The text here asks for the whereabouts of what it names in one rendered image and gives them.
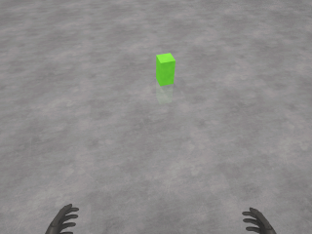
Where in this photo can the right robot hand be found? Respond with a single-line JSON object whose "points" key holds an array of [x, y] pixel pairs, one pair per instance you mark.
{"points": [[263, 224]]}

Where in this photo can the carton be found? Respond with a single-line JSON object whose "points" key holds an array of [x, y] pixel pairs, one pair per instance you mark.
{"points": [[165, 69]]}

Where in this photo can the left robot hand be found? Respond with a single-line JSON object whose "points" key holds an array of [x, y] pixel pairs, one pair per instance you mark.
{"points": [[58, 222]]}

